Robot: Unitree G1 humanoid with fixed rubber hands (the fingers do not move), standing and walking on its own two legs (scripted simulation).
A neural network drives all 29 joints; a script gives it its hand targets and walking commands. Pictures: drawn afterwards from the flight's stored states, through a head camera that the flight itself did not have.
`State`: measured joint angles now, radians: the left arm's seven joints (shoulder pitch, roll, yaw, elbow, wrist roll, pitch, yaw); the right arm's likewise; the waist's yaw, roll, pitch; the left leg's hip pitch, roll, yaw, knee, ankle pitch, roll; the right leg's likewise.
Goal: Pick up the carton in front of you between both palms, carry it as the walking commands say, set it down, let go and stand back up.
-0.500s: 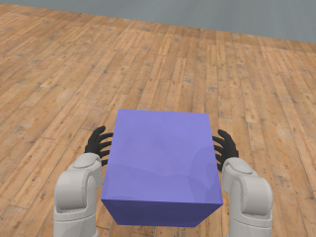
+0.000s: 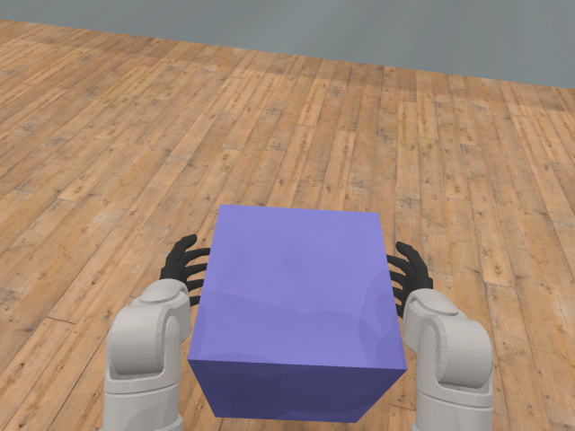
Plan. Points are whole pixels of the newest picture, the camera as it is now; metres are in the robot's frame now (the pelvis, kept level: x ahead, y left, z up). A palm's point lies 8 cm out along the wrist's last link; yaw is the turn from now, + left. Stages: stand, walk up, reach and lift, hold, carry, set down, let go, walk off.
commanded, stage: carry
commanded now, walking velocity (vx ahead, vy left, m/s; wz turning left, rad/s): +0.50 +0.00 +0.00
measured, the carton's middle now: (292, 320) +0.26 +0.00 +0.01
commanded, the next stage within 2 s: none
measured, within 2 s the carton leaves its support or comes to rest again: neither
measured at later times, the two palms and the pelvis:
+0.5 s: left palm (210, 145) +0.55 +0.16 +0.10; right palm (380, 148) +0.54 -0.14 +0.11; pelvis +0.28 +0.01 +0.01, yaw -2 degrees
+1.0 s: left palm (232, 130) +0.62 +0.13 +0.09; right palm (386, 139) +0.61 -0.17 +0.09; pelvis +0.36 -0.01 +0.02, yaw -2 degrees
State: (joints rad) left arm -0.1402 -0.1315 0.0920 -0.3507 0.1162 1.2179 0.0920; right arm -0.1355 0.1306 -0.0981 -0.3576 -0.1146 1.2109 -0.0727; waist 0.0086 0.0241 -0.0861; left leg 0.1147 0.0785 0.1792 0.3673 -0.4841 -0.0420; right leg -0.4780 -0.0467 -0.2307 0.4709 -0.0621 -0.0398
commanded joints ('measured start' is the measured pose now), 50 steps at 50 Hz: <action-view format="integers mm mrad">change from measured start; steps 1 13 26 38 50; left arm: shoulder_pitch -430 -362 -465 -400 -374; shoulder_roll -873 -929 -847 -911 -876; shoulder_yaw -691 -709 -706 -700 -706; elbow -18 -121 -90 -5 58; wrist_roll -396 -436 -413 -390 -329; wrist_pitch -18 -67 19 -18 -177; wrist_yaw -276 -293 -265 -274 -281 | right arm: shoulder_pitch -442 -351 -367 -382 -352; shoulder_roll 884 967 891 934 894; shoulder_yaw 721 759 672 707 721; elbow -63 -96 -6 23 79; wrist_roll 397 373 379 369 306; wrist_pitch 1 -75 3 -22 -171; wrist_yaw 246 211 241 242 245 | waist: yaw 28 3 -8 -4 -5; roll -270 -192 126 -32 -55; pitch -376 -262 -338 -323 -278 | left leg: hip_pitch -553 -613 6 -161 -209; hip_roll -26 -28 238 95 64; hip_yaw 10 -40 -236 -73 -50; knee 722 338 -11 203 182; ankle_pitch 431 292 1023 1072 879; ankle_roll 3 18 180 92 71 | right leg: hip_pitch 800 560 191 344 398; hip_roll -335 -201 -52 -99 -110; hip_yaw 564 66 162 138 153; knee -139 -181 29 33 7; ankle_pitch -274 626 -477 337 475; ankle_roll -142 -61 85 86 72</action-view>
